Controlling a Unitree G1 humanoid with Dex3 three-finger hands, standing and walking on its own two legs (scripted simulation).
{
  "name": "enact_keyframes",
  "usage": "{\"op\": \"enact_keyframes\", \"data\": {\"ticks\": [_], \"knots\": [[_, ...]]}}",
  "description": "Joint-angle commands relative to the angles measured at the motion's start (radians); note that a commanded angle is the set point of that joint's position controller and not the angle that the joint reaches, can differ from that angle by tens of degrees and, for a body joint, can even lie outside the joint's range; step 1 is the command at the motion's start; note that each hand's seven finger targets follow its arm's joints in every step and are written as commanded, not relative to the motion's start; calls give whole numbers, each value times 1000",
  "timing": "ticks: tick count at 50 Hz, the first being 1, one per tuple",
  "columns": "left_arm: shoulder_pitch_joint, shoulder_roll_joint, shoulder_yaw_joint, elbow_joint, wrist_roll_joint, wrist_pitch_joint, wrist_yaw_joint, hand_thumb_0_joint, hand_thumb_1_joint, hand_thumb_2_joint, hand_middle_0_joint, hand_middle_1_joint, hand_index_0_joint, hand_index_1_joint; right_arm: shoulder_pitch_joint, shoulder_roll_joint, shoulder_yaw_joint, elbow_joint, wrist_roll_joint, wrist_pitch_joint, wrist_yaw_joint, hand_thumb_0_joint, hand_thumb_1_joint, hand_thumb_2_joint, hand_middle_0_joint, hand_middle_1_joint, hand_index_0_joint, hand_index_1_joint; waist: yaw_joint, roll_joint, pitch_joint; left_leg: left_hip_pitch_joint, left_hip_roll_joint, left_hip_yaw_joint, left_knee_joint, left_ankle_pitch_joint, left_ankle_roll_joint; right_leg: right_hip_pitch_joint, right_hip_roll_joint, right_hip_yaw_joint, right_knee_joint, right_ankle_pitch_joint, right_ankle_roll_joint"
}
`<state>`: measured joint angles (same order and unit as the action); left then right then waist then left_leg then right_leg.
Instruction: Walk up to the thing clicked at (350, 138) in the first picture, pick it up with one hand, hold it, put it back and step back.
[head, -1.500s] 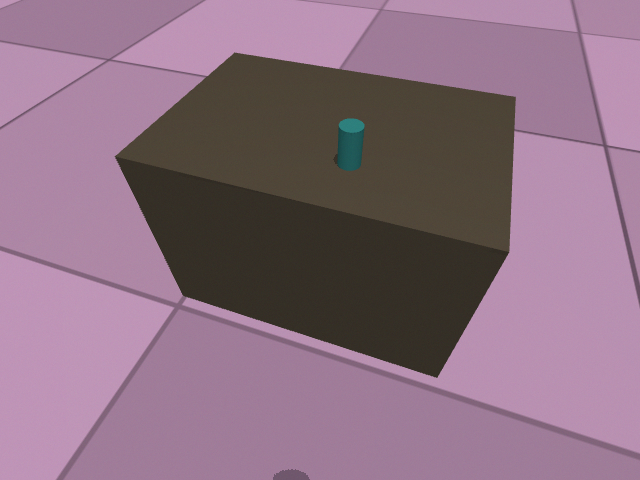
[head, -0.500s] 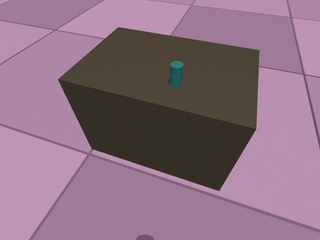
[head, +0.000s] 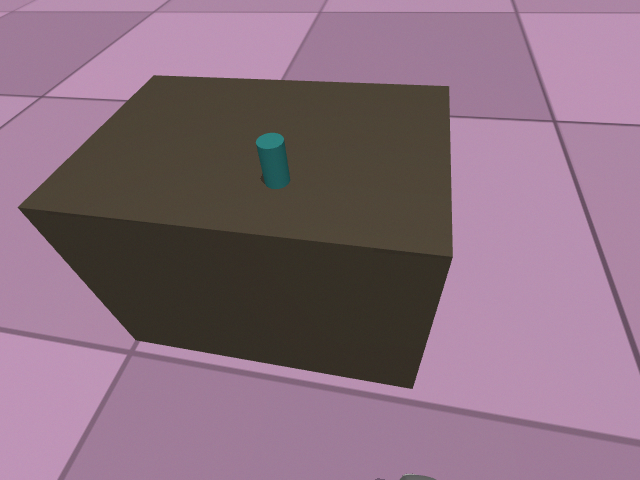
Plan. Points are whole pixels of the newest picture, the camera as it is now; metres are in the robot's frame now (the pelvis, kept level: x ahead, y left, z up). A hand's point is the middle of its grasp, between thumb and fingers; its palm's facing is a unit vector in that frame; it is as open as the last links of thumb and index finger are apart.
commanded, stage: walk up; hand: left
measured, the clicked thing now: (273, 161) +0.75 +0.15 -0.04
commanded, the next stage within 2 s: none
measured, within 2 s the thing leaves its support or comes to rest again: neither
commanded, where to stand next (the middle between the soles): +0.24 +0.03 m, yaw -10 degrees
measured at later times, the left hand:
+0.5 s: hand (146, 405) +0.25 +0.31 -0.13, palm faces -0.16 -0.91 -0.39, open 7.4 cm
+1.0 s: hand (199, 329) +0.38 +0.26 -0.13, palm faces -0.24 -0.89 -0.38, open 7.4 cm
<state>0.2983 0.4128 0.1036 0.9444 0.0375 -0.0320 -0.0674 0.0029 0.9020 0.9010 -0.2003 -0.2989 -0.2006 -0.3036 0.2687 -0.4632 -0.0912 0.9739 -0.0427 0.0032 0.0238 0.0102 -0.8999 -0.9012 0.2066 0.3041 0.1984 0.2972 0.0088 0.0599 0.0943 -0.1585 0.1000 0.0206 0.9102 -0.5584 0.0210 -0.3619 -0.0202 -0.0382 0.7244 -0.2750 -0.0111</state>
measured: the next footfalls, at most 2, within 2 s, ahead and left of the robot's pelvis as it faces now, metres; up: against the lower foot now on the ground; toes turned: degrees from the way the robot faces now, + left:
left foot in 0.38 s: +0.27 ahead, +0.15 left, +0.00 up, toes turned -2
right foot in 0.76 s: +0.29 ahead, -0.09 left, +0.00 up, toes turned -10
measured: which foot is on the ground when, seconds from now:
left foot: up 0.00-0.36, down 0.38-0.80, up 0.82-1.00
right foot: down 0.00-0.40, up 0.42-0.74, down 0.76-1.00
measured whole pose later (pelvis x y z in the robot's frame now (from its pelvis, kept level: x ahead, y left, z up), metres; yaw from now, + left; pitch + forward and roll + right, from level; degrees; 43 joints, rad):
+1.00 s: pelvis +0.21 +0.04 +0.00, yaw -12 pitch -1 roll +1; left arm 0.13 0.36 0.02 0.82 0.03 0.00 0.00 0.00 0.90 0.90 -0.20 -0.30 -0.20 -0.30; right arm 0.19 -0.39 -0.02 0.86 0.01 0.00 -0.02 0.01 -0.90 -0.90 0.21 0.30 0.20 0.30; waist 0.00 0.00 0.14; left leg -0.36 0.03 0.01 0.89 -0.54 0.02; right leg -0.42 0.02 0.04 0.71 -0.26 -0.02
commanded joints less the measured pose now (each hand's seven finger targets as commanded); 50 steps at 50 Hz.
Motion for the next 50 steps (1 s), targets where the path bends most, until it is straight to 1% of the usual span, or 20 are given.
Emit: {"op": "enact_keyframes", "data": {"ticks": [1,3,5,12,16,18,19,20,21,22,26,33,35,37,38,39,40,41,44,50], "knots": [[50,328,65,-98,-26,-26,34,0,900,900,-200,-300,-200,-300,-59,-187,-30,-136,24,-46,3,0,-900,-900,200,300,200,300,39,-191,55,-432,-6,-90,270,43,11,170,-321,705,-561,-435,-257],[22,280,49,-105,-35,-35,42,0,900,900,-200,-300,-200,-300,25,-159,-20,-106,34,-39,6,0,-900,-900,200,300,200,300,1,-177,19,-356,27,-87,194,143,17,146,-250,501,-506,-272,-204],[24,264,40,-115,-32,-45,46,0,900,900,-200,-300,-200,-300,54,-151,-23,-114,23,-32,16,0,-900,-900,200,300,200,300,-6,-164,3,-311,24,-75,110,181,10,116,-209,413,-474,-185,-198],[87,286,43,-159,-25,-68,48,0,900,900,-200,-300,-200,-300,-59,-146,-37,-214,-4,-39,41,0,-900,-900,200,300,200,300,37,-120,20,-339,18,-37,-124,269,-26,97,-214,374,-466,-241,-208],[52,273,23,-177,-26,-65,53,0,900,900,-200,-300,-200,-300,-41,-117,-37,-221,2,-64,32,0,-900,-900,200,300,200,300,11,-165,-6,-202,-25,10,-270,294,-19,80,-179,267,-325,105,-181],[23,222,-2,-192,-25,-54,59,0,900,900,-200,-300,-200,-300,74,-120,-47,-191,3,-78,16,0,-900,-900,200,300,200,300,-68,-127,-59,11,-71,39,-393,371,7,9,-113,179,-113,292,-125],[55,165,-20,-203,-31,-53,62,0,900,900,-200,-300,-200,-300,158,-180,-65,-174,-1,-87,4,0,-900,-900,200,300,200,300,-102,43,-118,120,11,-79,-490,314,38,-39,-32,99,122,270,-84],[111,87,-42,-214,-44,-53,66,0,900,900,-200,-300,-200,-300,169,-253,-79,-188,-5,-93,-4,0,-900,-900,200,300,200,300,-79,252,-156,243,250,-462,-572,370,115,-227,103,60,325,-108,-21],[130,178,-18,-181,-37,-40,82,0,900,900,-200,-300,-200,-300,141,-274,-82,-201,17,-86,-5,0,-900,-900,200,300,200,300,-67,128,-139,182,350,-592,-612,361,218,-250,98,107,407,-293,-23],[119,219,-14,-166,-31,-32,92,0,900,900,-200,-300,-200,-300,114,-274,-83,-201,34,-81,-4,0,-900,-900,200,300,200,300,-54,113,-103,116,377,-598,-590,378,276,-250,49,137,483,-312,-29],[105,176,-11,-148,-50,-24,72,0,900,900,-200,-300,-200,-300,63,-185,-39,-220,34,-90,-20,0,-900,-900,200,300,200,300,-19,81,-54,15,180,-165,-507,857,160,-156,14,151,393,-150,-30],[-15,145,-22,-173,-39,-7,77,0,900,900,-200,-300,-200,-300,35,-178,-20,-236,34,-65,-38,0,-900,-900,200,300,200,300,-34,109,-118,10,174,-38,-369,1071,175,-24,20,26,57,-51,-6],[-10,144,-17,-163,-36,0,76,0,900,900,-200,-300,-200,-300,10,-182,-18,-242,41,-52,-39,0,-900,-900,200,300,200,300,-20,109,-131,-35,177,-48,-324,1024,165,50,36,8,4,-2,-17],[23,159,-8,-141,-28,-2,77,0,900,900,-200,-300,-200,-300,-30,-165,-11,-249,54,-37,-37,0,-900,-900,200,300,200,300,22,54,-161,-111,148,-43,-221,820,120,183,43,30,-154,149,-46],[19,217,6,-144,-21,-9,80,0,900,900,-200,-300,-200,-300,-21,-122,1,-250,61,-34,-36,0,-900,-900,200,300,200,300,33,-72,-174,-180,98,-17,-115,645,69,244,-33,137,-186,355,-74],[-6,282,25,-162,-18,-13,82,0,900,900,-200,-300,-200,-300,-12,-81,13,-257,68,-30,-38,0,-900,-900,200,300,200,300,25,-267,-188,-291,-28,58,68,319,12,271,-221,418,-241,508,-167],[-42,263,11,-181,-28,-11,81,0,900,900,-200,-300,-200,-300,9,-92,15,-236,65,-9,-49,0,-900,-900,200,300,200,300,8,-241,-174,-280,-76,-4,137,-97,6,204,-331,524,-275,531,-281],[-82,286,10,-189,-26,-7,84,0,900,900,-200,-300,-200,-300,11,-123,1,-219,57,-3,-60,0,-900,-900,200,300,200,300,10,-273,-157,-235,-48,-40,149,-155,1,131,-354,551,-261,525,-329],[-152,224,-6,-189,-21,3,91,0,900,900,-200,-300,-200,-300,18,-133,-1,-160,63,-9,-50,0,-900,-900,200,300,200,300,-23,-230,-137,-227,-57,-38,127,-35,0,91,-219,340,-221,541,-243],[-166,206,-3,-184,-10,31,83,0,900,900,-200,-300,-200,-300,26,-104,9,-115,44,-33,-56,0,-900,-900,200,300,200,300,-11,-242,-190,-152,-98,27,-237,124,-16,148,-143,260,-138,403,-199]]}}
